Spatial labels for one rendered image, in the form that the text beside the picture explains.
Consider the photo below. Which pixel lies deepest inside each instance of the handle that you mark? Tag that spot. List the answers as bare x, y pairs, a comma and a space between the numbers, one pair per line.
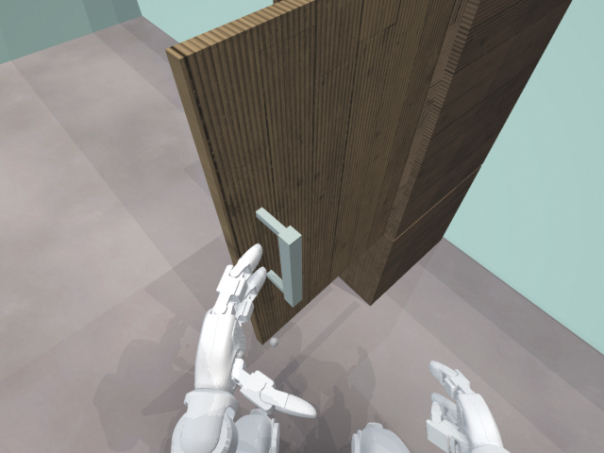
290, 251

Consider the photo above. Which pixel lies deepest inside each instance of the robot thigh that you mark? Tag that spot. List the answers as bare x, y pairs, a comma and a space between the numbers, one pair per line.
257, 434
377, 440

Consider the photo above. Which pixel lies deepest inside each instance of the robot right thigh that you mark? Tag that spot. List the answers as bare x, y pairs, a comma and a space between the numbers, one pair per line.
377, 440

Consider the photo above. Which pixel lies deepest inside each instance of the robot left forearm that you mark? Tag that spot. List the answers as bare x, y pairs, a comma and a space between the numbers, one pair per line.
207, 426

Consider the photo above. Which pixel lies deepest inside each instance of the robot left thigh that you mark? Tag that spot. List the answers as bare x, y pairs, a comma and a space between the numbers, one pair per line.
257, 434

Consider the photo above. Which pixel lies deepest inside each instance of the left robot hand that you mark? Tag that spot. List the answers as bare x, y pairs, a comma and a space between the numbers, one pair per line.
221, 339

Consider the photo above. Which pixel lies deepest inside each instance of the right robot hand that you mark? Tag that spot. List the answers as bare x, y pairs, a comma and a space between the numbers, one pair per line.
469, 423

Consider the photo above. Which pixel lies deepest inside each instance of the cupboard door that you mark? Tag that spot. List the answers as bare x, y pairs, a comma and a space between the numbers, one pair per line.
309, 108

